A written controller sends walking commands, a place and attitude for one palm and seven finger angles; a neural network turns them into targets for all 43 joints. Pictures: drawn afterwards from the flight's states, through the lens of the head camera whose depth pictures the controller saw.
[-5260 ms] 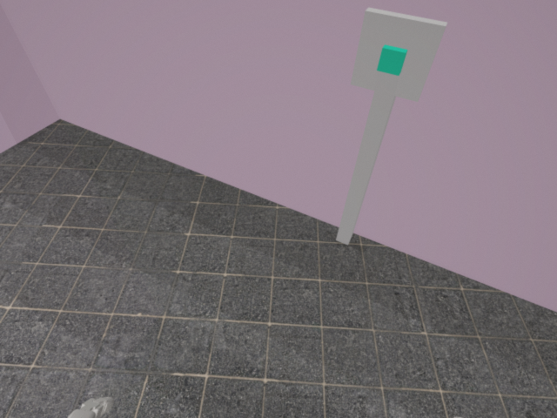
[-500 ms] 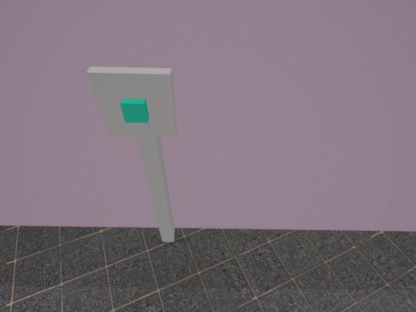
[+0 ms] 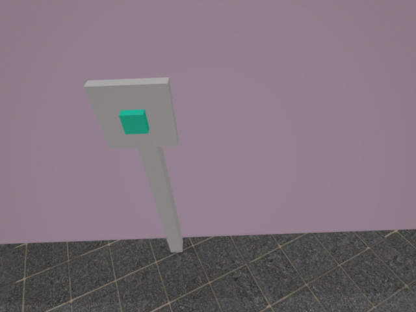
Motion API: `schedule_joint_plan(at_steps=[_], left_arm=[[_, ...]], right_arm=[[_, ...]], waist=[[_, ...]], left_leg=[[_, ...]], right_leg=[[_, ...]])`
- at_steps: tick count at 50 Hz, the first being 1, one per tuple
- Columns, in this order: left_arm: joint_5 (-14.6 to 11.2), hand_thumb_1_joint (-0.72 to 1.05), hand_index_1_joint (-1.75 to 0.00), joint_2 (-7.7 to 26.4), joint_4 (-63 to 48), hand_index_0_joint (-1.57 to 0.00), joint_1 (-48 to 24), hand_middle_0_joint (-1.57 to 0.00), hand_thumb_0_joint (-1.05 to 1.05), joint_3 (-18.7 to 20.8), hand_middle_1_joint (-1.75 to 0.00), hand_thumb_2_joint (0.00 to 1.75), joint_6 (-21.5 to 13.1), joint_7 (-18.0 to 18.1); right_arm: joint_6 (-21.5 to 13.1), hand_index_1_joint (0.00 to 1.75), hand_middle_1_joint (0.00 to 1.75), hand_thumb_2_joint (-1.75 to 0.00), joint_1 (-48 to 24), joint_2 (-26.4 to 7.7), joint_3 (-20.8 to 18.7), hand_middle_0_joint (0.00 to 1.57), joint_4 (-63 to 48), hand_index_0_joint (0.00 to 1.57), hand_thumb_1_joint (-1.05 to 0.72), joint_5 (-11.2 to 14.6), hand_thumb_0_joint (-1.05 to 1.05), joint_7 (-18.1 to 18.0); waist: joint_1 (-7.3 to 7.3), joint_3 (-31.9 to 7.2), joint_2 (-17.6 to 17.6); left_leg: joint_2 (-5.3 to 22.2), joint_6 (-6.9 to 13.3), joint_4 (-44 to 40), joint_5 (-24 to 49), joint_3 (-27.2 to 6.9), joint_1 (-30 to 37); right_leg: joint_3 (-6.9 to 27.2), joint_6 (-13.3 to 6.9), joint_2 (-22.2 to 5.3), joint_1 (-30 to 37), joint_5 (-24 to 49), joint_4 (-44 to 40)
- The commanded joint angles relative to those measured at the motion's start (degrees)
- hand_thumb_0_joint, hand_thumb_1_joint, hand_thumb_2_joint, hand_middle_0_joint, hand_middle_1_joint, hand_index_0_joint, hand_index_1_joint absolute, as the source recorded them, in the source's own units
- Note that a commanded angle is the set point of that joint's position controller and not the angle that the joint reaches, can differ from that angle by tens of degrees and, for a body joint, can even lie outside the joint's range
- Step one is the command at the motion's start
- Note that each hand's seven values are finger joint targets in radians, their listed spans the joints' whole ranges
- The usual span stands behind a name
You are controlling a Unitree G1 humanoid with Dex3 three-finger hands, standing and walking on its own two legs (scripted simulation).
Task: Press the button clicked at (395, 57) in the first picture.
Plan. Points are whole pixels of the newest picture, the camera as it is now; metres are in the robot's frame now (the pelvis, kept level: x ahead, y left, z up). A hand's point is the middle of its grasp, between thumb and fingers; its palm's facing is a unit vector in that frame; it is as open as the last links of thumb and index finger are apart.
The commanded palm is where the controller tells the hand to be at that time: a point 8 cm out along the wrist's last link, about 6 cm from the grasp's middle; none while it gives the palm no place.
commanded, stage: look again from close up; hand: left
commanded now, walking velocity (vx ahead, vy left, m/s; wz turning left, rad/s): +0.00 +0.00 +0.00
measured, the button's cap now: (135, 121) +0.55 +0.22 +0.09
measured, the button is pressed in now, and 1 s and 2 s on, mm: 0 0 0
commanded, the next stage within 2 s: raise the hand and make a fist in 0.28 s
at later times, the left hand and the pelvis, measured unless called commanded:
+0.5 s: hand out of the picture +0.13 +0.18 -0.10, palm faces +0.24 -0.95 -0.22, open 7.1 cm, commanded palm +0.12 +0.22 -0.06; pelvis +0.02 -0.01 +0.00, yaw +0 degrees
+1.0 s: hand (114, 300) +0.15 +0.18 +0.00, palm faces +0.16 -0.98 -0.06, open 4.1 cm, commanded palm +0.13 +0.23 -0.01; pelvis -0.02 -0.03 -0.07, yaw +3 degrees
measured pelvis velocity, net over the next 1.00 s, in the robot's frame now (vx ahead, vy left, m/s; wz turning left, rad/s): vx -0.02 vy -0.03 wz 0.06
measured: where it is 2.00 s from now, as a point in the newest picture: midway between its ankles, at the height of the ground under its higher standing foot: outside the picture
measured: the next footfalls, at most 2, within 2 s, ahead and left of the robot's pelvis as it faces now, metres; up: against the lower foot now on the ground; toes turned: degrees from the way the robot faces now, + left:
none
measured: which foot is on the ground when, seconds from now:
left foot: down 0.00-1.00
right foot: down 0.00-1.00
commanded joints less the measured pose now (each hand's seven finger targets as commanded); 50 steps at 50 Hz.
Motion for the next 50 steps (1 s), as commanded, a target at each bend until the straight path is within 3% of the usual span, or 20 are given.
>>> schedule_joint_plan(at_steps=[1,18,19,20,21,22,23,24,25,26,29,30,32,34,36,39,41,44,47,50], left_arm=[[-0.47,0.90,-0.30,3.83,-1.83,-0.20,2.80,-0.20,0.00,0.62,-0.30,0.90,-0.91,0.08],[-0.67,0.90,-0.30,6.05,-1.68,-0.20,0.95,-0.20,0.00,1.13,-0.30,0.90,-0.96,0.28],[-0.39,0.90,-0.30,8.89,0.67,-0.20,6.61,-0.20,0.00,1.55,-0.30,0.90,-1.14,2.48],[-10.99,0.90,-0.33,21.06,-85.24,-0.23,-40.21,-0.23,0.00,8.30,-0.33,0.90,-14.57,1.35],[-6.67,0.90,-0.36,15.67,-71.00,-0.25,-14.02,-0.25,0.00,5.99,-0.36,0.90,-11.18,3.18],[-8.62,0.90,-0.39,10.84,-65.65,-0.28,-11.83,-0.28,0.00,3.79,-0.39,0.90,-8.51,6.09],[-8.66,0.90,-0.42,0.58,-56.11,-0.31,3.26,-0.31,0.00,-1.16,-0.42,0.90,-3.45,6.24],[-10.84,0.90,-0.45,1.43,-67.06,-0.34,-3.37,-0.34,0.00,-1.34,-0.45,0.90,-4.80,5.18],[-10.22,0.90,-0.48,6.13,-68.74,-0.36,-3.66,-0.36,0.00,3.39,-0.48,0.90,-7.41,4.67],[-9.52,0.90,-0.51,5.64,-66.64,-0.39,-0.92,-0.39,0.00,4.24,-0.51,0.90,-9.91,3.74],[-11.77,0.90,-0.60,0.09,-54.64,-0.47,20.67,-0.47,0.00,6.32,-0.60,0.90,-18.44,-2.79],[-13.05,0.90,-0.63,-0.88,-55.04,-0.50,24.09,-0.50,0.00,6.41,-0.63,0.90,-22.62,-6.14],[-15.05,0.90,-0.69,2.12,-56.38,-0.56,28.71,-0.56,0.00,10.62,-0.69,0.90,-30.46,-13.34],[-15.31,0.90,-0.75,6.58,-58.83,-0.61,26.68,-0.61,0.00,13.70,-0.75,0.90,-34.59,-18.47],[-14.69,0.90,-0.81,7.98,-66.04,-0.67,22.26,-0.67,0.00,13.10,-0.81,0.90,-32.47,-19.21],[-15.83,0.90,-0.90,8.87,-77.22,-0.75,12.93,-0.75,0.00,13.78,-0.90,0.90,-31.16,-16.00],[-15.42,0.90,-0.96,9.45,-83.97,-0.81,6.90,-0.81,0.00,14.81,-0.96,0.90,-33.91,-12.57],[-14.74,0.90,-1.05,7.18,-89.57,-0.89,2.07,-0.89,0.00,9.61,-1.05,0.90,-38.30,-11.85],[-15.00,0.90,-1.14,7.00,-87.09,-0.97,-1.70,-0.97,0.00,4.99,-1.14,0.90,-38.18,-16.69],[-15.08,0.90,-1.23,11.06,-79.02,-1.05,3.28,-1.05,0.00,8.07,-1.23,0.90,-29.96,-20.70]], right_arm=[[-1.30,0.30,0.30,-0.90,3.68,-5.05,-0.47,0.20,-1.64,0.20,-0.90,0.36,0.00,-0.14],[-0.91,0.30,0.30,-0.90,0.48,-5.84,-0.32,0.20,1.54,0.20,-0.90,0.43,0.00,-0.54],[-0.90,0.30,0.30,-0.90,-6.24,-8.35,-1.43,0.20,-2.29,0.20,-0.90,1.36,0.00,0.07],[-10.01,0.30,0.30,-0.90,-7.29,-18.83,-2.90,0.20,-22.20,0.20,-0.90,4.04,0.00,-2.48],[-14.66,0.30,0.30,-0.90,-12.47,-13.35,-1.37,0.20,-19.63,0.20,-0.90,2.86,0.00,-4.36],[-15.99,0.30,0.30,-0.90,-11.84,-13.95,-2.25,0.20,-15.90,0.20,-0.90,3.14,0.00,-4.59],[-16.16,0.30,0.30,-0.90,-9.62,-10.95,-2.12,0.20,-15.58,0.20,-0.90,3.92,0.00,-3.81],[-17.09,0.30,0.30,-0.90,-11.86,-12.91,-2.15,0.20,-20.23,0.20,-0.90,4.50,0.00,-3.59],[-17.90,0.30,0.30,-0.90,-11.51,-14.47,-3.38,0.20,-21.20,0.20,-0.90,3.55,0.00,-3.68],[-18.46,0.30,0.30,-0.90,-11.36,-14.22,-3.93,0.20,-22.91,0.20,-0.90,2.61,0.00,-3.48],[-18.33,0.30,0.30,-0.90,-13.74,-12.95,-5.46,0.20,-28.17,0.20,-0.90,1.75,0.00,-1.37],[-17.97,0.30,0.30,-0.90,-14.61,-13.01,-5.78,0.20,-29.57,0.20,-0.90,1.68,0.00,-0.33],[-17.02,0.30,0.30,-0.90,-15.59,-13.54,-6.82,0.20,-32.61,0.20,-0.90,1.77,0.00,2.08],[-16.07,0.30,0.30,-0.90,-17.84,-14.07,-7.08,0.20,-36.05,0.20,-0.90,1.94,0.00,2.91],[-14.38,0.30,0.30,-0.90,-19.30,-13.86,-6.65,0.20,-39.80,0.20,-0.90,2.46,0.00,2.58],[-13.17,0.30,0.30,-0.90,-17.62,-12.68,-6.37,0.20,-42.82,0.20,-0.90,2.51,0.00,1.16],[-13.14,0.30,0.30,-0.90,-13.79,-11.70,-6.13,0.20,-41.77,0.20,-0.90,1.99,0.00,0.45],[-13.63,0.30,0.30,-0.90,-11.82,-11.91,-5.04,0.20,-39.76,0.20,-0.90,1.63,0.00,-0.25],[-15.23,0.30,0.30,-0.90,-11.89,-13.67,-3.60,0.20,-38.20,0.20,-0.90,1.93,0.00,-0.67],[-15.31,0.30,0.30,-0.90,-12.13,-14.16,-3.50,0.20,-38.93,0.20,-0.90,3.34,0.00,-1.44]], waist=[[0.90,9.97,-2.78],[0.74,5.07,-2.10],[3.96,7.05,-15.85],[-3.95,-19.64,-0.47],[1.25,-18.13,9.87],[-0.13,-12.41,12.22],[-0.15,-5.37,7.08],[-0.40,0.41,4.03],[-1.46,-1.32,-0.17],[-1.60,0.49,-6.20],[3.51,1.15,-20.52],[4.15,0.09,-22.08],[6.20,-4.18,-15.16],[5.78,-7.36,-7.35],[5.67,-9.46,-3.50],[3.39,-12.74,-0.19],[1.56,-15.60,2.55],[-1.95,-15.93,1.76],[-4.56,-13.73,2.19],[-2.65,-12.69,-1.59]], left_leg=[[6.82,0.87,-11.42,4.09,-8.70,-9.07],[6.59,-0.21,-8.56,17.05,-5.75,-0.17],[8.21,-1.55,2.51,13.00,-3.16,-6.27],[1.06,0.25,-4.61,17.62,-4.02,5.23],[1.72,0.03,-5.56,25.72,-2.23,8.27],[2.43,-1.86,-4.61,21.03,-2.40,3.95],[2.52,-2.21,-5.13,18.35,-4.10,-0.39],[2.22,-1.70,-4.14,16.03,-5.60,-2.49],[1.85,-1.51,-1.85,14.67,-5.28,-3.41],[1.11,-1.09,0.45,13.34,-5.26,-6.57],[0.33,-1.75,7.14,8.73,-4.28,-18.64],[-0.09,-2.06,9.46,7.40,-3.71,-22.32],[-1.15,-3.10,14.00,7.97,-2.61,-25.62],[-1.96,-2.95,18.44,7.58,-1.18,-28.39],[-2.28,-1.92,19.74,5.88,-0.07,-30.21],[-1.64,-1.19,22.10,3.19,-0.80,-30.34],[-0.51,-1.00,24.24,4.74,-2.85,-29.07],[0.84,-0.37,26.79,4.76,-4.82,-27.62],[1.61,0.09,28.12,2.53,-6.20,-28.76],[1.33,-0.15,24.91,-2.30,-6.65,-31.62]], right_leg=[[5.11,-2.38,-3.13,4.00,2.22,-4.84],[4.91,-2.64,-4.66,9.27,15.37,-4.70],[7.31,-0.68,-7.13,9.11,34.96,-4.75],[7.14,-1.57,-1.92,11.31,23.26,-1.39],[5.59,-3.13,1.00,11.90,14.39,-0.60],[2.99,-2.42,0.90,7.62,7.21,-0.89],[1.40,-1.55,0.87,4.14,5.11,-1.56],[1.24,-1.15,0.46,2.27,5.95,-1.97],[0.50,-0.96,0.62,0.30,4.52,-1.81],[-0.38,-0.64,0.96,-2.63,3.13,-1.01],[-1.04,-0.16,1.34,-6.87,0.60,5.74],[-0.42,0.06,1.31,-7.07,1.97,8.14],[1.72,-0.67,0.38,-5.10,9.39,13.28],[4.14,-1.10,-0.73,-5.84,12.68,16.43],[5.16,-1.36,-0.69,-7.43,8.42,17.03],[7.30,-0.88,-0.41,-10.27,0.17,16.44],[7.54,-0.98,0.19,-11.87,1.96,18.09],[5.65,-1.21,1.34,-17.81,0.53,20.19],[4.84,-1.32,1.73,-21.15,-3.18,20.40],[5.13,-0.84,1.46,-17.27,-9.73,16.63]])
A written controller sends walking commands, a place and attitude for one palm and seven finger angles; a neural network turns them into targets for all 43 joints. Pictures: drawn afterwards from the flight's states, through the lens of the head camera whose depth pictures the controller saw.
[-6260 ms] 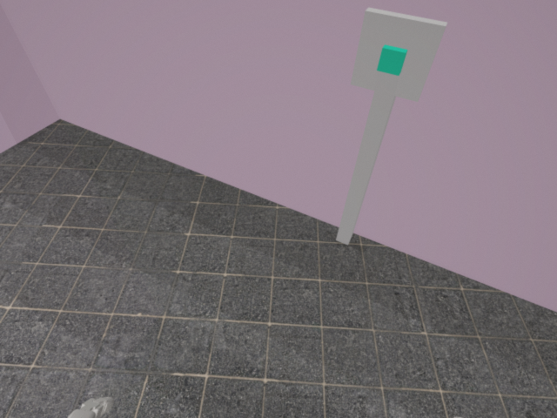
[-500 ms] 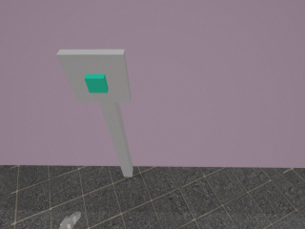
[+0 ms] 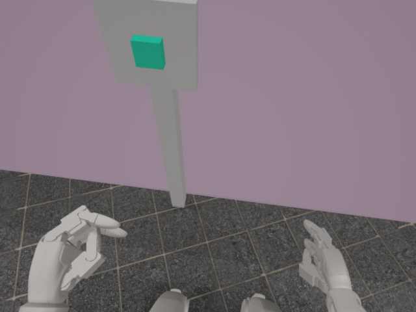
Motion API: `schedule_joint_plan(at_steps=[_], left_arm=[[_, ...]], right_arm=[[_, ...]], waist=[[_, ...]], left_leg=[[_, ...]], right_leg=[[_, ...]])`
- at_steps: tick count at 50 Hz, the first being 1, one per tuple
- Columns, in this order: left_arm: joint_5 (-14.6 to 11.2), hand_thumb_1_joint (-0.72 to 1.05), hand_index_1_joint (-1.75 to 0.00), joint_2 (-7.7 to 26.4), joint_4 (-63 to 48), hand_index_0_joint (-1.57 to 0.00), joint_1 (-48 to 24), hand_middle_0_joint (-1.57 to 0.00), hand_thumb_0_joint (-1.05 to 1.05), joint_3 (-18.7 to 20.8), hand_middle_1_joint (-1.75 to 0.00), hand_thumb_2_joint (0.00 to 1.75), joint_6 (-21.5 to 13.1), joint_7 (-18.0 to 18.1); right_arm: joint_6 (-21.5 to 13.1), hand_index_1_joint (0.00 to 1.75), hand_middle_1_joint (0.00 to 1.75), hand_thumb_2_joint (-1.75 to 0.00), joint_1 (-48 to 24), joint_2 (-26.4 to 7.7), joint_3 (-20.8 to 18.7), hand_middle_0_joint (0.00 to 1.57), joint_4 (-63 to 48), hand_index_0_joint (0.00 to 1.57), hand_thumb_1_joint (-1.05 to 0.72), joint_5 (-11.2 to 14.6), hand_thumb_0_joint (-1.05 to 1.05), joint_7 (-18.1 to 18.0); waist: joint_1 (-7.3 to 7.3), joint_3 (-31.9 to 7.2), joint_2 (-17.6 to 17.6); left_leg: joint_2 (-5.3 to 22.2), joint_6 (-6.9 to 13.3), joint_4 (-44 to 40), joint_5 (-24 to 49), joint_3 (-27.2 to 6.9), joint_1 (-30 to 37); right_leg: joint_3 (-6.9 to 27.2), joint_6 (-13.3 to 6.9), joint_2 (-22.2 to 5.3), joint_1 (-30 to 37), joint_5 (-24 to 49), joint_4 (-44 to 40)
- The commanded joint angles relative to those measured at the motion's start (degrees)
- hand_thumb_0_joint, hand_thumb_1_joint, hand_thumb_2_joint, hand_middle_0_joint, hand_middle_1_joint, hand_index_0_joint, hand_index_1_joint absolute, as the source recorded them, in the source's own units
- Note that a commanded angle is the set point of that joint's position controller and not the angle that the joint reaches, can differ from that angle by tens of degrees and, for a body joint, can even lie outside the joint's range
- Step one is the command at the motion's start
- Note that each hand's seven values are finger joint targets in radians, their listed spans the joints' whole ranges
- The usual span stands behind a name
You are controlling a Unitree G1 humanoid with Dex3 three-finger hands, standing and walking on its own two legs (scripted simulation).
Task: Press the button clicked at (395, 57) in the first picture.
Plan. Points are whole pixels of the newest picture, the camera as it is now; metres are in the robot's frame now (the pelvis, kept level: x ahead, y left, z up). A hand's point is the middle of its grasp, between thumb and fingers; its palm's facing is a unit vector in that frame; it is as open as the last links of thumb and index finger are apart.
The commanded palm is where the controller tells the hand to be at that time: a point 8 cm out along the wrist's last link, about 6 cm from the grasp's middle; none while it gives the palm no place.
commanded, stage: raise the hand and make a fist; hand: left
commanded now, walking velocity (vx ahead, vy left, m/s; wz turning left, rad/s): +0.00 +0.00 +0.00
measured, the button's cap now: (149, 51) +0.58 +0.21 +0.16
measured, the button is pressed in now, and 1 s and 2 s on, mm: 0 0 0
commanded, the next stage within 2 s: aim a knuckle at the button in 1.38 s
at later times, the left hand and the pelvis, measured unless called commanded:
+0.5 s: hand (100, 220) +0.23 +0.20 +0.10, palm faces -0.03 -1.00 -0.07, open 3.1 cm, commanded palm +0.20 +0.27 +0.12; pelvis +0.01 +0.03 +0.03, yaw -2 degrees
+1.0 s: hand (75, 168) +0.28 +0.24 +0.16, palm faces +0.05 -1.00 -0.07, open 3.1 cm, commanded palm +0.24 +0.28 +0.16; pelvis +0.04 +0.03 +0.06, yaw -1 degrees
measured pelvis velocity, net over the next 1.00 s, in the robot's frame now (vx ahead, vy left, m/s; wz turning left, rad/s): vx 0.04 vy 0.03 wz -0.02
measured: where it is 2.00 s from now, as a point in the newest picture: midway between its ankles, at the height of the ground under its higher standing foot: outside the picture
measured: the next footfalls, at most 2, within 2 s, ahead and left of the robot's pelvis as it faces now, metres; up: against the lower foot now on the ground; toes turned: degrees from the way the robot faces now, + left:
none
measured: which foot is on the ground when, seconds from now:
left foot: down 0.00-1.00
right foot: down 0.00-1.00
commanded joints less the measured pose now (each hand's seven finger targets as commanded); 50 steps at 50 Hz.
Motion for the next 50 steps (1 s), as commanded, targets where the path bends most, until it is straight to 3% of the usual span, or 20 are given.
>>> schedule_joint_plan(at_steps=[1,2,4,5,7,8,9,12,15,17,19,22,25,27,29,33,36,41,47,50], left_arm=[[-0.21,0.90,-1.26,7.98,-6.84,-1.08,-4.56,-1.08,0.00,-0.07,-1.26,0.90,6.11,-6.15],[-0.78,0.90,-1.29,9.49,-3.56,-1.11,-0.70,-1.11,0.00,2.83,-1.29,0.90,10.18,-6.48],[-2.55,0.90,-1.35,10.22,-7.88,-1.16,1.32,-1.16,0.00,5.90,-1.35,0.90,16.23,-5.29],[-3.38,0.90,-1.38,9.47,-10.34,-1.19,1.99,-1.19,0.00,7.11,-1.38,0.90,18.17,-3.62],[-4.62,0.90,-1.44,8.33,-12.85,-1.24,3.03,-1.24,0.00,8.90,-1.44,0.90,19.12,0.94],[-4.18,0.90,-1.47,7.76,-15.26,-1.27,1.96,-1.27,0.00,8.74,-1.47,0.90,18.12,3.12],[-3.78,0.90,-1.50,8.15,-15.93,-1.30,1.95,-1.30,0.00,9.59,-1.50,0.90,16.91,5.29],[-0.52,0.90,-1.50,7.55,-17.66,-1.30,-1.76,-1.30,0.00,6.18,-1.50,0.90,11.78,8.61],[1.33,0.90,-1.50,6.72,-16.90,-1.30,-4.94,-1.30,0.00,1.56,-1.50,0.90,7.92,6.96],[0.77,0.90,-1.50,6.36,-16.96,-1.30,-6.43,-1.30,0.00,-0.48,-1.50,0.90,7.34,4.35],[0.00,0.90,-1.50,8.49,-15.50,-1.30,-5.81,-1.30,0.00,1.76,-1.50,0.90,8.20,2.15],[-0.80,0.90,-1.50,11.88,-14.89,-1.30,-5.54,-1.30,0.00,6.28,-1.50,0.90,11.02,1.69],[-2.13,0.90,-1.50,11.09,-15.90,-1.30,-5.74,-1.30,0.00,8.57,-1.50,0.90,13.57,2.95],[-2.57,0.90,-1.50,10.60,-16.06,-1.30,-6.71,-1.30,0.00,8.46,-1.50,0.90,14.83,3.55],[-2.04,0.90,-1.50,9.32,-16.43,-1.30,-8.22,-1.30,0.00,6.85,-1.50,0.90,15.50,3.68],[-1.16,0.90,-1.50,8.81,-14.13,-1.30,-11.06,-1.30,0.00,4.56,-1.50,0.90,17.83,1.60],[-1.06,0.90,-1.50,10.76,-15.21,-1.30,-12.92,-1.30,0.00,6.15,-1.50,0.90,19.40,0.23],[-2.25,0.90,-1.50,13.20,-16.25,-1.30,-16.05,-1.30,0.00,10.20,-1.50,0.90,20.56,0.48],[-3.49,0.90,-1.50,13.28,-12.24,-1.30,-21.27,-1.30,0.00,10.41,-1.50,0.90,21.91,-0.72],[-3.53,0.90,-1.50,12.78,-9.42,-1.30,-21.73,-1.30,0.00,9.85,-1.50,0.90,23.80,-2.32]], right_arm=[[-2.65,0.30,0.30,-0.90,2.29,-8.63,-3.41,0.20,-7.96,0.20,-0.90,2.33,0.00,-1.50],[-2.16,0.30,0.30,-0.90,1.16,-8.32,-3.64,0.20,-8.61,0.20,-0.90,2.92,0.00,-1.62],[-1.03,0.30,0.30,-0.90,-0.78,-7.37,-3.46,0.20,-10.71,0.20,-0.90,3.36,0.00,-2.00],[-0.76,0.30,0.30,-0.90,-1.78,-6.49,-3.25,0.20,-11.16,0.20,-0.90,3.26,0.00,-2.13],[-0.47,0.30,0.30,-0.90,-2.87,-5.16,-2.71,0.20,-10.88,0.20,-0.90,2.90,0.00,-2.15],[-0.66,0.30,0.30,-0.90,-1.90,-5.08,-2.65,0.20,-10.63,0.20,-0.90,2.71,0.00,-2.02],[-0.79,0.30,0.30,-0.90,-0.44,-4.79,-2.79,0.20,-10.07,0.20,-0.90,2.37,0.00,-1.92],[-1.90,0.30,0.30,-0.90,1.46,-5.74,-2.67,0.20,-9.24,0.20,-0.90,1.41,0.00,-1.40],[-3.75,0.30,0.30,-0.90,3.82,-7.51,-2.62,0.20,-8.23,0.20,-0.90,1.23,0.00,-1.12],[-4.83,0.30,0.30,-0.90,4.46,-8.45,-2.57,0.20,-8.03,0.20,-0.90,1.42,0.00,-1.29],[-5.60,0.30,0.30,-0.90,5.11,-9.10,-2.95,0.20,-7.69,0.20,-0.90,2.04,0.00,-1.70],[-5.79,0.30,0.30,-0.90,4.52,-8.93,-2.94,0.20,-7.22,0.20,-0.90,2.30,0.00,-2.22],[-5.31,0.30,0.30,-0.90,3.90,-7.99,-2.75,0.20,-7.34,0.20,-0.90,2.52,0.00,-2.32],[-4.98,0.30,0.30,-0.90,3.73,-7.74,-2.25,0.20,-7.41,0.20,-0.90,2.26,0.00,-2.13],[-4.98,0.30,0.30,-0.90,4.06,-7.60,-2.04,0.20,-7.04,0.20,-0.90,2.36,0.00,-1.80],[-4.75,0.30,0.30,-0.90,4.48,-8.35,-1.52,0.20,-6.65,0.20,-0.90,2.22,0.00,-1.53],[-4.85,0.30,0.30,-0.90,4.71,-8.66,-1.49,0.20,-6.62,0.20,-0.90,2.24,0.00,-1.78],[-4.60,0.30,0.30,-0.90,4.11,-8.13,-0.89,0.20,-5.99,0.20,-0.90,2.13,0.00,-1.94],[-4.59,0.30,0.30,-0.90,3.26,-8.64,-0.30,0.20,-4.53,0.20,-0.90,2.13,0.00,-2.17],[-4.85,0.30,0.30,-0.90,2.96,-8.84,-0.41,0.20,-4.22,0.20,-0.90,2.46,0.00,-2.53]], waist=[[-6.00,-9.68,-0.38],[-4.06,-10.42,-1.77],[-1.57,-13.24,-1.85],[-0.57,-13.31,-1.22],[0.39,-10.69,-3.31],[0.14,-9.37,-0.90],[-0.01,-8.74,-1.19],[-2.28,-4.72,0.16],[-4.78,-4.38,3.42],[-5.87,-5.69,2.41],[-5.04,-8.01,1.18],[-3.41,-8.95,3.14],[-2.13,-8.27,3.54],[-1.98,-7.83,3.14],[-2.76,-6.29,4.18],[-3.73,-4.30,3.32],[-3.30,-7.29,3.29],[-2.22,-8.48,4.01],[-2.58,-5.97,2.19],[-2.38,-5.45,3.60]], left_leg=[[-1.75,2.32,-11.99,11.65,-0.43,1.08],[-2.03,2.23,-13.14,12.34,-0.29,0.85],[-2.66,2.08,-15.42,13.78,0.65,2.20],[-2.67,1.86,-16.68,14.30,0.74,3.01],[-2.26,1.52,-18.41,15.15,0.20,3.35],[-1.98,1.37,-19.42,15.88,0.18,4.65],[-1.78,1.21,-19.88,15.80,0.25,4.69],[-1.35,1.40,-20.39,14.13,0.09,4.77],[-1.46,1.59,-19.98,10.83,0.16,6.86],[-1.56,1.77,-19.76,10.60,-0.17,7.78],[-1.59,1.68,-20.29,11.36,-0.34,8.75],[-1.79,1.53,-21.48,15.37,-0.30,10.34],[-1.56,1.02,-23.09,20.90,-0.04,12.69],[-1.49,0.91,-23.78,23.47,-0.24,13.90],[-1.17,0.58,-24.37,26.03,-0.21,16.05],[-1.05,0.67,-25.20,27.34,-0.29,17.66],[-1.01,0.44,-25.93,29.62,-0.49,20.10],[-1.08,0.04,-27.69,32.26,-0.50,22.81],[-1.26,0.37,-29.39,31.98,-0.28,23.58],[-1.32,0.46,-30.60,30.68,0.12,24.52]], right_leg=[[10.81,2.28,1.07,14.36,2.14,-14.78],[11.21,2.34,0.90,17.41,1.67,-15.83],[11.09,3.00,-0.09,21.88,2.46,-16.89],[10.29,3.01,-0.16,22.94,2.76,-16.96],[8.63,2.70,0.59,23.53,3.46,-16.67],[7.71,2.38,0.99,22.37,4.94,-16.34],[7.25,2.41,1.25,21.81,4.88,-16.17],[6.39,2.15,1.71,17.41,2.66,-15.68],[6.75,2.10,1.57,13.99,-0.23,-16.29],[6.84,2.19,1.48,14.55,0.48,-16.68],[7.11,2.29,1.41,16.64,1.36,-17.55],[6.85,2.01,1.31,20.43,6.21,-18.01],[5.76,1.95,1.42,23.44,13.06,-18.18],[5.33,1.84,1.79,24.82,15.96,-18.35],[4.83,1.95,1.97,24.09,18.37,-18.70],[4.88,2.01,2.14,24.53,20.13,-20.15],[4.80,2.10,2.09,26.28,21.98,-20.71],[4.62,1.93,2.11,29.35,24.13,-22.04],[4.95,1.86,2.23,31.42,25.42,-24.29],[4.97,1.93,1.99,31.70,24.38,-25.51]])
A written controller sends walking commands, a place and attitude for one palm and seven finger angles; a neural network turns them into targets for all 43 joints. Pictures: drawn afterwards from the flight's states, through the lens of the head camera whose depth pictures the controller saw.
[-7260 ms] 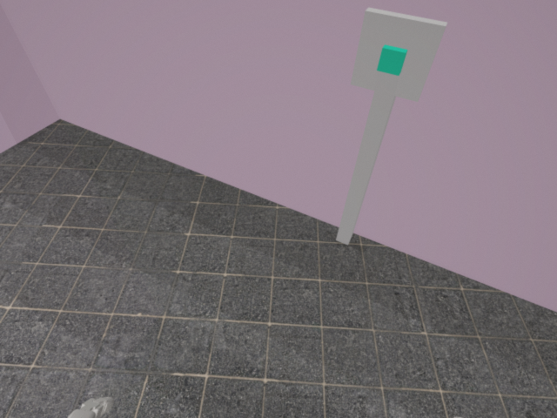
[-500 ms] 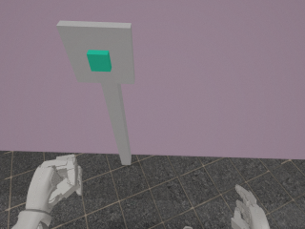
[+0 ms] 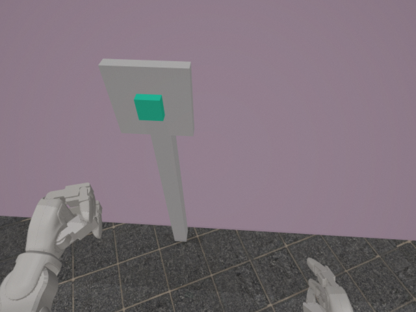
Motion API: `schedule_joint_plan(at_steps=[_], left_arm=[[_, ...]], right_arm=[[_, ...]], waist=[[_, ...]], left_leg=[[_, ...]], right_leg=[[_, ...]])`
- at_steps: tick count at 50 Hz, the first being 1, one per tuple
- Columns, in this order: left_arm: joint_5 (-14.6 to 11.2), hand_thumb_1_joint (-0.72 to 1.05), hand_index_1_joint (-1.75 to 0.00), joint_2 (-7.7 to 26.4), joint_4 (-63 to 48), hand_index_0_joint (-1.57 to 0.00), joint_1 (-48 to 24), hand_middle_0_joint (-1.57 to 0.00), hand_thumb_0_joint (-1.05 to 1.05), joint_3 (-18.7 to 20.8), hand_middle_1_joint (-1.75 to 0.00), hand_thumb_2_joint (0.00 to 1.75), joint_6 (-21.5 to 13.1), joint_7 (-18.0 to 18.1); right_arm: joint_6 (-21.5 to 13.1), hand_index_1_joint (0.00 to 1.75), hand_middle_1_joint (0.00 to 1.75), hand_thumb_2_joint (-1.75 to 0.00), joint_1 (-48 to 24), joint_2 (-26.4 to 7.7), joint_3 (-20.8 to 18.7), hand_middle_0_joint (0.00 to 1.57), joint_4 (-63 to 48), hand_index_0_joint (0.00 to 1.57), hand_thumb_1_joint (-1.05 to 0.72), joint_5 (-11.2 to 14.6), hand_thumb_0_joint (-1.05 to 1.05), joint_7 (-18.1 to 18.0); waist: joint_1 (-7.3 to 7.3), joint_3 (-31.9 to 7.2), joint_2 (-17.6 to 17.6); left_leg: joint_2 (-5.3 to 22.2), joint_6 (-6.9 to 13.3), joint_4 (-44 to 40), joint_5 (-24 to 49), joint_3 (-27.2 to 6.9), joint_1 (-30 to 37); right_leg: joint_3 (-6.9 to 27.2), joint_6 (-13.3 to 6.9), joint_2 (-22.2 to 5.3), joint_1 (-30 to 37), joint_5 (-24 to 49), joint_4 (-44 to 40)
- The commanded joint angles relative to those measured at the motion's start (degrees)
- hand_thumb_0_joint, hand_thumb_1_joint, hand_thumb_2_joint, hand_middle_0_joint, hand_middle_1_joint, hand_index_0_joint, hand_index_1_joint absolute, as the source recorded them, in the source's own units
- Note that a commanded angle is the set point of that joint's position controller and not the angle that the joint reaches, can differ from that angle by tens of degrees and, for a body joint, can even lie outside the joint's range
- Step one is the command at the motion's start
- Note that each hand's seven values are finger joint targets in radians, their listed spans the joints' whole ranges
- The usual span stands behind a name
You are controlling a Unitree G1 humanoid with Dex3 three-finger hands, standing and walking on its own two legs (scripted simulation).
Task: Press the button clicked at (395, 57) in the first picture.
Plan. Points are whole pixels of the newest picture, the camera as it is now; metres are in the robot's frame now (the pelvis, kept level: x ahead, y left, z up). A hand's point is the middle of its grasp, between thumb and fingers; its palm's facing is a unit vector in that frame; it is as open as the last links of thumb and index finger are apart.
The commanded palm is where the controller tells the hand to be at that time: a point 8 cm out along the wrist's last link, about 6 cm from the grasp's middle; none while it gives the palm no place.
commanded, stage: raise the hand and make a fist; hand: left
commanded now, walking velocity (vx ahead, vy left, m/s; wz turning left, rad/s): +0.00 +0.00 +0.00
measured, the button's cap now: (150, 106) +0.53 +0.19 +0.11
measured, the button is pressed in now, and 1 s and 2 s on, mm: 0 0 0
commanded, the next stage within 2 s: aim a knuckle at the button in 0.38 s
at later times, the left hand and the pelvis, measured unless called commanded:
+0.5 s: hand (102, 230) +0.22 +0.20 +0.10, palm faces +0.05 -1.00 -0.05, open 3.1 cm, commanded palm +0.20 +0.25 +0.11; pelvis -0.01 -0.01 +0.01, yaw -1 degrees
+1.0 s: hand (131, 186) +0.31 +0.18 +0.09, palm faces +0.04 -1.00 -0.04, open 3.1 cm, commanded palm +0.29 +0.23 +0.09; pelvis -0.02 -0.02 +0.00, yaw -2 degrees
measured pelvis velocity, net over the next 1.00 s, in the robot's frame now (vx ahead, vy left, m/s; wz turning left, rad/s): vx -0.02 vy -0.02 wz -0.03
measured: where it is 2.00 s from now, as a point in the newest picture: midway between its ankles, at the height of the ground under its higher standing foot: outside the picture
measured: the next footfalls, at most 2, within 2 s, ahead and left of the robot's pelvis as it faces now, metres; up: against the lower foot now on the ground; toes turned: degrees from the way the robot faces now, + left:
none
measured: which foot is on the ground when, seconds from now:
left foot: down 0.00-1.00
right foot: down 0.00-1.00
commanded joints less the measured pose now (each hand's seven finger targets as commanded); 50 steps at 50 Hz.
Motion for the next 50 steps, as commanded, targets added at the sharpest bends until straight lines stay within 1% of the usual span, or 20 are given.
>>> schedule_joint_plan(at_steps=[1,3,4,7,11,12,15,22,24,27,29,32,33,35,37,40,42,45,47,50], left_arm=[[-1.46,0.90,-1.50,6.80,-8.72,-1.30,-7.34,-1.30,0.00,3.18,-1.50,0.90,-1.24,-1.78],[-1.64,0.90,-1.50,6.63,-8.01,-1.30,-5.73,-1.30,0.00,3.36,-1.50,0.90,-0.27,-2.44],[-1.62,0.90,-1.50,7.41,-8.93,-1.30,-5.67,-1.30,0.00,4.15,-1.50,0.90,-0.13,-2.43],[-1.50,0.90,-1.50,8.79,-10.75,-1.30,-5.99,-1.30,0.00,5.76,-1.50,0.90,-0.65,-1.20],[-0.83,0.90,-1.50,8.49,-12.02,-1.30,-8.53,-1.30,0.00,5.95,-1.50,0.90,-3.01,1.01],[-0.86,0.90,-1.50,8.52,-11.26,-1.30,-8.64,-1.30,0.00,5.86,-1.50,0.90,-3.36,1.31],[0.19,0.90,-1.50,7.29,-11.99,-1.30,-9.64,-1.30,0.00,3.71,-1.50,0.90,-4.50,1.32],[-0.89,0.90,-1.50,7.93,-8.03,-1.30,-8.35,-1.30,0.00,4.32,-1.50,0.90,-3.27,-1.23],[-1.10,0.90,-1.50,7.80,-8.93,-1.30,-9.32,-1.30,0.00,4.34,-1.50,0.90,-3.13,-1.28],[-0.68,0.90,-1.50,7.26,-7.58,-1.30,-18.24,-1.30,0.00,2.53,-1.50,0.90,-3.36,-0.25],[0.12,0.90,-1.50,6.78,-6.13,-1.30,-21.99,-1.30,0.00,1.45,-1.50,0.90,-3.91,0.48],[0.95,0.90,-1.50,8.53,-1.89,-1.30,-24.97,-1.30,0.00,2.22,-1.50,0.90,-4.29,1.04],[1.40,0.90,-1.50,6.87,-1.04,-1.30,-27.11,-1.30,0.00,0.20,-1.50,0.90,-4.36,0.75],[1.74,0.90,-1.50,7.70,1.07,-1.30,-29.31,-1.30,0.00,0.76,-1.50,0.90,-4.10,0.88],[1.67,0.90,-1.50,10.24,5.22,-1.30,-28.98,-1.30,0.00,3.54,-1.50,0.90,-3.51,0.92],[1.61,0.90,-1.50,9.24,7.33,-1.30,-31.84,-1.30,0.00,3.37,-1.50,0.90,-3.28,1.21],[1.32,0.90,-1.50,11.54,10.45,-1.30,-31.25,-1.30,0.00,6.27,-1.50,0.90,-3.46,1.80],[2.12,0.90,-1.50,8.83,10.17,-1.30,-35.67,-1.30,0.00,3.26,-1.50,0.90,-4.70,2.28],[2.45,0.90,-1.50,10.23,11.63,-1.30,-37.19,-1.30,0.00,4.14,-1.50,0.90,-5.62,2.75],[3.19,0.90,-1.50,8.37,12.56,-1.30,-39.09,-1.30,0.00,2.11,-1.50,0.90,-6.74,2.71]], right_arm=[[-3.69,0.30,0.30,-0.90,-4.75,-7.46,-3.44,0.20,-8.58,0.20,-0.90,0.75,0.00,-0.64],[-3.66,0.30,0.30,-0.90,-5.19,-7.62,-3.56,0.20,-9.04,0.20,-0.90,0.80,0.00,-0.55],[-3.65,0.30,0.30,-0.90,-5.22,-7.61,-3.68,0.20,-9.07,0.20,-0.90,0.73,0.00,-0.53],[-3.56,0.30,0.30,-0.90,-5.40,-7.49,-3.60,0.20,-9.22,0.20,-0.90,0.28,0.00,-0.23],[-3.52,0.30,0.30,-0.90,-5.16,-7.10,-3.66,0.20,-9.02,0.20,-0.90,0.13,0.00,-0.16],[-3.39,0.30,0.30,-0.90,-5.13,-7.17,-3.58,0.20,-8.83,0.20,-0.90,0.00,0.00,-0.08],[-3.82,0.30,0.30,-0.90,-5.08,-7.02,-3.58,0.20,-8.51,0.20,-0.90,0.28,0.00,-0.12],[-3.92,0.30,0.30,-0.90,-5.54,-7.57,-3.47,0.20,-8.39,0.20,-0.90,0.30,0.00,-0.82],[-3.97,0.30,0.30,-0.90,-6.05,-7.29,-3.40,0.20,-8.54,0.20,-0.90,0.48,0.00,-0.95],[-3.89,0.30,0.30,-0.90,-6.13,-7.50,-3.06,0.20,-7.50,0.20,-0.90,0.42,0.00,-1.37],[-4.21,0.30,0.30,-0.90,-6.00,-7.30,-3.10,0.20,-7.00,0.20,-0.90,0.60,0.00,-1.63],[-4.19,0.30,0.30,-0.90,-5.18,-7.78,-3.13,0.20,-6.26,0.20,-0.90,0.52,0.00,-1.88],[-4.15,0.30,0.30,-0.90,-5.51,-7.59,-3.05,0.20,-6.33,0.20,-0.90,0.55,0.00,-1.91],[-4.02,0.30,0.30,-0.90,-5.16,-7.64,-3.22,0.20,-6.14,0.20,-0.90,0.48,0.00,-2.12],[-3.33,0.30,0.30,-0.90,-4.81,-7.97,-3.17,0.20,-5.97,0.20,-0.90,0.25,0.00,-2.09],[-2.58,0.30,0.30,-0.90,-5.00,-7.63,-3.26,0.20,-6.40,0.20,-0.90,0.29,0.00,-1.84],[-1.89,0.30,0.30,-0.90,-4.60,-7.86,-3.40,0.20,-6.28,0.20,-0.90,0.09,0.00,-1.61],[-1.33,0.30,0.30,-0.90,-4.05,-7.51,-3.57,0.20,-6.35,0.20,-0.90,0.14,0.00,-1.11],[-0.93,0.30,0.30,-0.90,-3.22,-7.94,-3.86,0.20,-6.04,0.20,-0.90,-0.07,0.00,-0.87],[-0.41,0.30,0.30,-0.90,-2.06,-7.99,-4.36,0.20,-5.77,0.20,-0.90,0.01,0.00,-0.63]], waist=[[-0.42,-6.85,0.02],[0.06,-7.19,-2.07],[0.39,-7.90,-0.60],[0.67,-6.80,-1.06],[0.30,-5.85,0.69],[-0.12,-4.47,-1.65],[-0.33,-5.49,3.93],[-0.34,-4.80,-2.44],[-0.27,-4.54,-0.35],[-2.03,-2.09,-1.56],[-2.25,-2.49,0.92],[-2.31,-3.78,-2.06],[-2.52,-4.46,-0.32],[-2.15,-7.13,0.21],[-1.39,-7.80,-2.62],[-0.81,-9.84,-1.00],[-0.15,-9.78,-3.74],[-1.02,-10.59,0.37],[-1.38,-10.56,-2.78],[-1.89,-12.38,-0.79]], left_leg=[[0.07,-1.79,-8.05,23.76,-3.23,0.51],[-0.04,-1.54,-8.33,23.60,-2.88,-0.04],[-0.16,-1.54,-8.37,23.80,-2.61,0.56],[-0.21,-1.59,-8.80,23.47,-2.46,0.04],[-0.33,-1.55,-9.41,20.09,-2.14,0.23],[-0.20,-1.39,-9.42,18.78,-2.28,-0.70],[-0.40,-1.48,-9.62,17.94,-2.08,0.76],[-0.52,-0.84,-9.40,15.60,-2.14,-1.16],[-0.62,-0.87,-9.71,14.91,-2.04,-0.70],[-0.50,-0.73,-9.54,12.54,-2.52,-1.34],[-0.55,-0.73,-9.74,11.23,-2.57,-0.47],[-0.43,-0.75,-9.58,10.73,-2.82,-1.29],[-0.64,-0.69,-9.52,11.06,-2.59,-0.89],[-0.75,-0.80,-9.40,12.19,-2.56,-0.32],[-0.74,-0.83,-9.30,13.34,-2.39,-1.89],[-0.94,-1.10,-9.34,15.80,-1.73,-1.52],[-0.77,-1.07,-9.16,17.31,-1.56,-2.85],[-0.79,-1.26,-8.97,18.77,-0.85,-1.45],[-0.51,-1.09,-8.77,19.36,-1.22,-2.23],[-0.47,-1.17,-8.36,21.48,-0.76,-0.47]], right_leg=[[1.78,-1.13,1.66,9.58,17.35,-4.05],[1.96,-1.04,1.59,10.79,17.82,-4.27],[2.20,-1.06,1.53,11.08,18.23,-4.37],[2.41,-1.14,1.60,11.65,17.97,-4.66],[2.86,-1.14,1.59,10.11,14.32,-5.44],[3.13,-1.08,1.80,9.96,12.96,-5.91],[3.28,-1.28,1.56,9.31,11.92,-6.00],[4.06,-0.94,1.50,10.58,10.21,-7.15],[4.06,-0.89,1.31,10.01,9.27,-7.42],[4.27,-0.65,1.54,7.50,6.05,-7.79],[4.41,-0.69,1.40,6.54,4.21,-7.92],[4.48,-0.71,1.47,7.05,3.48,-7.55],[4.65,-0.72,1.28,6.93,4.34,-7.24],[4.67,-0.74,1.08,7.77,6.26,-6.60],[4.83,-0.83,1.07,9.69,7.63,-6.39],[4.93,-0.93,0.75,10.84,11.56,-5.55],[5.18,-0.97,0.94,12.44,13.40,-5.35],[5.28,-1.03,0.78,11.36,16.01,-4.78],[5.27,-1.00,1.08,11.76,16.60,-4.53],[5.13,-1.01,1.09,11.05,19.34,-3.88]])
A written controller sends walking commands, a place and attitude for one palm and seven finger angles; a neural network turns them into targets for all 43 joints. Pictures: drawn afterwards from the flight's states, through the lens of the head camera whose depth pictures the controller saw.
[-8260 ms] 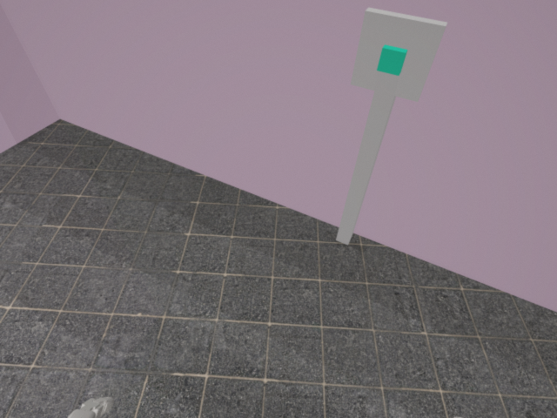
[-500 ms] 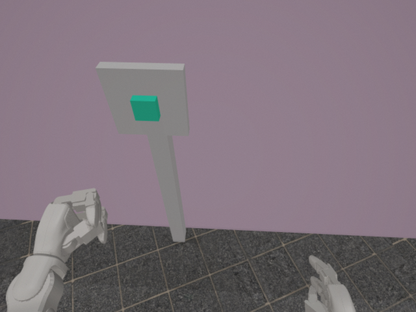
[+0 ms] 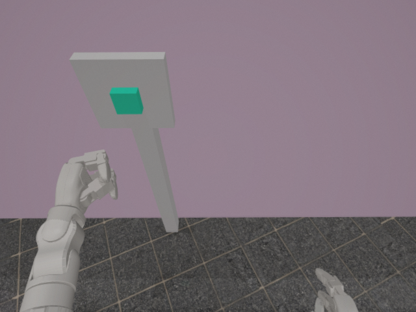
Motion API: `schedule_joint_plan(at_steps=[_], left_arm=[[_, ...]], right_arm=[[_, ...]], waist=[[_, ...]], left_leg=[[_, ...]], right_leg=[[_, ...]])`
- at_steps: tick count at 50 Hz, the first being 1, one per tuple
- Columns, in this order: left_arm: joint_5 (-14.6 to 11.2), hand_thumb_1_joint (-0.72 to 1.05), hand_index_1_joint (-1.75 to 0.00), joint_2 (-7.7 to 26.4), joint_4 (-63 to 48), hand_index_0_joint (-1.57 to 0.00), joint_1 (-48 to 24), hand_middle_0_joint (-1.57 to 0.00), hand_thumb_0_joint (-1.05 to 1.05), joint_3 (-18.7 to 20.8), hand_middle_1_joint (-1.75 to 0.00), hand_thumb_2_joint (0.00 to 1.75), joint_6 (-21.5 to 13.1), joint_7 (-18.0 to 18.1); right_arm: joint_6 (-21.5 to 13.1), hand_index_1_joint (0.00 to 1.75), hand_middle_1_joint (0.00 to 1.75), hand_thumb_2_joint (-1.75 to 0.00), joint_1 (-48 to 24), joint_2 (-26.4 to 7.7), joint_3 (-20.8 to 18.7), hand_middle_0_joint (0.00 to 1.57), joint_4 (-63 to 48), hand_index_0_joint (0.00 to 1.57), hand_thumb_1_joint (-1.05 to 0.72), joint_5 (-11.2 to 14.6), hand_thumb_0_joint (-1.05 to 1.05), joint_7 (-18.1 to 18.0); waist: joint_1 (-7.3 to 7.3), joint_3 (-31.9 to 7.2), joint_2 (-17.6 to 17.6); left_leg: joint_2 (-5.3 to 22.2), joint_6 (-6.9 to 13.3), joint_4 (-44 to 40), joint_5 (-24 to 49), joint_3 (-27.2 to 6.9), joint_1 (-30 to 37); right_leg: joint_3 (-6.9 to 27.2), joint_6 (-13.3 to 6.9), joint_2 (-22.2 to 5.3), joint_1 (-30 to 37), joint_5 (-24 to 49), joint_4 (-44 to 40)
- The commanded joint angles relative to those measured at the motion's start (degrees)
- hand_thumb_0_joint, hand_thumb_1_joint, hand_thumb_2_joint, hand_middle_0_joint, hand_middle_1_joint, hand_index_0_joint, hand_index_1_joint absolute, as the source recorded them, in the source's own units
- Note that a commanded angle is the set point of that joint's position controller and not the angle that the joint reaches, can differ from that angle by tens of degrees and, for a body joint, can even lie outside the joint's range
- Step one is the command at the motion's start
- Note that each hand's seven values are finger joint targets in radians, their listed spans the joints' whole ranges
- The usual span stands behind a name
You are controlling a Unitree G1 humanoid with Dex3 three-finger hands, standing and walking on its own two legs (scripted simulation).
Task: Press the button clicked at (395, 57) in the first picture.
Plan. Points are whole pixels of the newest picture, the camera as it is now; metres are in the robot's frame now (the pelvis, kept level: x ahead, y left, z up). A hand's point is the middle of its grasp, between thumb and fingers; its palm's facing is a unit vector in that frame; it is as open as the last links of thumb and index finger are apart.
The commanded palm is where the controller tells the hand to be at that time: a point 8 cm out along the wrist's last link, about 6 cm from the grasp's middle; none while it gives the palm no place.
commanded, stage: aim a knuckle at the button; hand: left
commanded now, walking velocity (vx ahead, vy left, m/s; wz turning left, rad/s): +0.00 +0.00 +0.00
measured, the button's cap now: (127, 100) +0.54 +0.22 +0.10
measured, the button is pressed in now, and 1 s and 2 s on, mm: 0 0 0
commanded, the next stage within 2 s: press the button with the knuckle in 1.64 s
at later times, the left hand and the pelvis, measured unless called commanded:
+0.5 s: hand (132, 151) +0.41 +0.19 +0.07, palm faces +0.05 -1.00 -0.02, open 3.1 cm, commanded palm +0.39 +0.24 +0.08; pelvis +0.00 +0.00 -0.01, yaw +0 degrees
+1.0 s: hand (133, 144) +0.44 +0.19 +0.06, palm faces +0.07 -1.00 -0.01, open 3.1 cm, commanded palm +0.41 +0.24 +0.07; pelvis +0.00 +0.01 -0.01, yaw -2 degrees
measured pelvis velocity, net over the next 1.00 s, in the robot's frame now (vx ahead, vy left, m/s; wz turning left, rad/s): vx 0.00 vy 0.01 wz -0.04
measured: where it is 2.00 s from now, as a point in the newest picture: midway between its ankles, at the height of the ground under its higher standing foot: outside the picture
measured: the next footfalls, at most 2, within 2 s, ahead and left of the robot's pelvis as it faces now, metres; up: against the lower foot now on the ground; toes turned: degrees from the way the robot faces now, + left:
none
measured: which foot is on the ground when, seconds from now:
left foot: down 0.00-1.00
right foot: down 0.00-1.00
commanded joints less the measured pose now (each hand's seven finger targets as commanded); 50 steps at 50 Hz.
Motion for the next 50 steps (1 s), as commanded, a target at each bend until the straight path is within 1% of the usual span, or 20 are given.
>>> schedule_joint_plan(at_steps=[1,5,8,11,12,15,16,17,18,21,23,27,33,36,40,42,44,45,48,50], left_arm=[[-0.27,0.90,-1.50,8.61,-10.61,-1.30,-18.83,-1.30,0.00,1.69,-1.50,0.90,-5.32,0.22],[0.09,0.90,-1.50,10.80,-5.13,-1.30,-24.12,-1.30,0.00,3.27,-1.50,0.90,-5.71,0.63],[0.61,0.90,-1.50,12.94,-3.42,-1.30,-26.97,-1.30,0.00,5.04,-1.50,0.90,-6.80,1.21],[0.86,0.90,-1.50,11.07,-1.10,-1.30,-31.00,-1.30,0.00,3.05,-1.50,0.90,-7.74,1.41],[0.88,0.90,-1.50,12.30,0.83,-1.30,-32.49,-1.30,0.00,3.95,-1.50,0.90,-8.08,1.51],[1.20,0.90,-1.50,11.69,6.10,-1.30,-35.22,-1.30,0.00,3.28,-1.50,0.90,-8.51,1.26],[1.24,0.90,-1.50,11.84,7.64,-1.30,-35.42,-1.30,0.00,3.77,-1.50,0.90,-8.56,1.18],[1.54,0.90,-1.50,11.59,8.69,-1.30,-37.76,-1.30,0.00,2.80,-1.50,0.90,-8.78,1.07],[1.95,0.90,-1.50,11.24,9.96,-1.30,-39.25,-1.30,0.00,2.30,-1.50,0.90,-8.96,1.01],[2.54,0.90,-1.50,14.12,14.89,-1.30,-43.95,-1.30,0.00,4.37,-1.50,0.90,-9.48,1.41],[2.93,0.90,-1.50,17.04,16.37,-1.30,-45.60,-1.30,0.00,6.88,-1.50,0.90,-10.62,1.69],[3.73,0.90,-1.50,17.29,18.94,-1.30,-53.29,-1.30,0.00,6.01,-1.50,0.90,-13.24,1.88],[4.60,0.90,-1.50,15.96,28.03,-1.30,-57.63,-1.30,0.00,5.05,-1.50,0.90,-14.79,1.72],[4.70,0.90,-1.50,18.88,31.15,-1.30,-53.41,-1.30,0.00,8.58,-1.50,0.90,-14.90,1.78],[4.68,0.90,-1.50,18.84,25.27,-1.30,-50.46,-1.30,0.00,8.81,-1.50,0.90,-16.42,1.60],[4.59,0.90,-1.50,21.10,24.25,-1.30,-48.68,-1.30,0.00,10.56,-1.50,0.90,-16.77,1.86],[4.04,0.90,-1.50,18.82,24.13,-1.30,-49.32,-1.30,0.00,9.09,-1.50,0.90,-16.39,1.75],[4.08,0.90,-1.50,20.00,23.93,-1.30,-50.12,-1.30,0.00,9.84,-1.50,0.90,-16.36,1.81],[4.31,0.90,-1.50,19.08,19.99,-1.30,-54.14,-1.30,0.00,8.12,-1.50,0.90,-16.89,1.84],[4.24,0.90,-1.50,16.20,18.82,-1.30,-53.76,-1.30,0.00,5.76,-1.50,0.90,-17.04,1.97]], right_arm=[[-2.18,0.30,0.30,-0.90,-2.16,-6.84,-3.20,0.20,-7.53,0.20,-0.90,0.38,0.00,0.12],[-0.77,0.30,0.30,-0.90,-1.53,-7.26,-3.23,0.20,-6.66,0.20,-0.90,0.42,0.00,-0.11],[0.25,0.30,0.30,-0.90,-1.14,-7.21,-3.43,0.20,-6.54,0.20,-0.90,0.33,0.00,-0.01],[0.95,0.30,0.30,-0.90,-0.38,-6.97,-3.24,0.20,-6.11,0.20,-0.90,0.18,0.00,0.18],[1.34,0.30,0.30,-0.90,0.29,-7.18,-3.32,0.20,-5.66,0.20,-0.90,0.15,0.00,0.19],[2.31,0.30,0.30,-0.90,0.98,-7.52,-3.47,0.20,-5.27,0.20,-0.90,0.28,0.00,0.30],[2.62,0.30,0.30,-0.90,1.26,-7.59,-3.66,0.20,-5.33,0.20,-0.90,0.27,0.00,0.35],[2.99,0.30,0.30,-0.90,1.67,-7.65,-3.52,0.20,-5.14,0.20,-0.90,0.29,0.00,0.43],[3.32,0.30,0.30,-0.90,1.85,-7.60,-3.54,0.20,-5.06,0.20,-0.90,0.31,0.00,0.50],[4.42,0.30,0.30,-0.90,3.35,-8.02,-3.59,0.20,-4.45,0.20,-0.90,0.04,0.00,0.61],[5.11,0.30,0.30,-0.90,4.10,-8.18,-3.76,0.20,-4.62,0.20,-0.90,-0.24,0.00,0.72],[6.03,0.30,0.30,-0.90,5.79,-7.98,-3.81,0.20,-3.53,0.20,-0.90,-0.57,0.00,1.06],[7.57,0.30,0.30,-0.90,9.03,-8.67,-4.35,0.20,-2.24,0.20,-0.90,-0.95,0.00,1.90],[8.64,0.30,0.30,-0.90,10.00,-9.18,-4.73,0.20,-2.92,0.20,-0.90,-1.20,0.00,2.31],[9.78,0.30,0.30,-0.90,10.13,-8.66,-4.90,0.20,-4.76,0.20,-0.90,-1.39,0.00,3.13],[10.47,0.30,0.30,-0.90,10.24,-8.92,-5.08,0.20,-5.18,0.20,-0.90,-1.44,0.00,3.21],[10.82,0.30,0.30,-0.90,9.68,-8.70,-5.05,0.20,-5.46,0.20,-0.90,-1.03,0.00,3.18],[10.98,0.30,0.30,-0.90,9.68,-8.92,-5.13,0.20,-5.40,0.20,-0.90,-1.01,0.00,2.98],[11.03,0.30,0.30,-0.90,9.36,-8.56,-5.23,0.20,-5.36,0.20,-0.90,-0.90,0.00,2.60],[10.79,0.30,0.30,-0.90,9.27,-8.17,-5.08,0.20,-5.19,0.20,-0.90,-0.91,0.00,2.59]], waist=[[-0.55,-14.27,0.25],[-1.09,-13.36,-1.67],[-0.62,-15.55,-0.84],[-1.29,-16.72,1.73],[-1.62,-16.71,-0.89],[-2.43,-15.74,-2.72],[-2.03,-16.34,-1.98],[-2.80,-16.15,-2.33],[-2.66,-16.61,-0.13],[-3.28,-16.96,-2.17],[-2.76,-19.51,-2.36],[-4.07,-21.65,1.45],[-5.59,-22.54,0.76],[-4.12,-23.86,-1.45],[-2.65,-27.69,2.59],[-2.50,-26.41,0.07],[-3.60,-23.68,-1.45],[-3.71,-22.68,-1.77],[-4.41,-24.16,2.86],[-4.55,-24.81,5.57]], left_leg=[[-0.78,-0.21,-4.71,17.59,-2.47,-0.53],[-0.97,0.00,-4.73,14.29,-2.51,-2.63],[-0.96,0.13,-4.35,15.59,-2.35,-2.37],[-0.93,-0.10,-3.81,17.36,-2.22,-1.44],[-0.82,0.03,-3.52,17.20,-2.54,-2.41],[-0.85,0.09,-3.42,15.60,-2.38,-3.90],[-0.93,0.08,-3.18,15.31,-2.14,-4.19],[-0.87,0.18,-2.97,15.21,-2.37,-4.24],[-0.97,0.09,-2.87,15.11,-2.26,-4.12],[-1.03,0.27,-2.04,14.14,-2.45,-6.00],[-1.10,0.36,-1.57,14.77,-2.29,-6.91],[-0.97,0.29,0.00,17.20,-2.29,-6.20],[-0.60,0.15,1.17,18.20,-2.91,-7.10],[-0.68,0.34,1.29,18.17,-2.48,-9.14],[-0.27,0.17,1.58,23.69,-2.10,-7.04],[0.01,0.41,1.38,23.69,-2.18,-8.51],[-0.02,0.65,0.84,19.75,-1.67,-9.26],[-0.01,0.65,0.45,17.69,-1.68,-10.06],[0.02,0.57,0.38,17.88,-2.07,-6.43],[0.29,0.07,0.56,20.23,-2.70,-3.28]], right_leg=[[3.39,0.30,0.52,11.70,16.32,-2.71],[3.91,0.34,0.40,11.25,13.59,-3.03],[4.30,0.20,0.40,12.32,15.04,-2.48],[4.15,0.10,0.41,11.46,17.24,-1.77],[4.15,0.12,0.60,11.80,17.09,-1.70],[4.10,0.34,0.64,10.38,16.27,-1.58],[4.29,0.30,0.59,10.29,16.04,-1.42],[4.15,0.24,0.72,9.68,15.79,-1.30],[4.24,0.12,0.58,8.93,15.53,-1.08],[4.42,0.23,0.70,8.29,15.02,-0.59],[4.89,0.30,0.70,9.83,15.94,0.12],[4.97,0.11,0.99,8.10,18.21,1.49],[4.19,0.17,1.59,3.86,17.34,2.83],[4.38,0.11,1.66,5.68,17.84,3.15],[4.76,-0.06,1.75,7.42,21.39,3.85],[4.86,-0.08,1.96,8.45,21.96,3.62],[4.78,0.19,2.15,7.38,19.95,2.63],[4.73,0.22,2.09,7.11,18.38,2.34],[4.72,-0.01,2.21,5.59,16.89,2.18],[4.14,-0.16,2.33,3.54,16.49,2.17]])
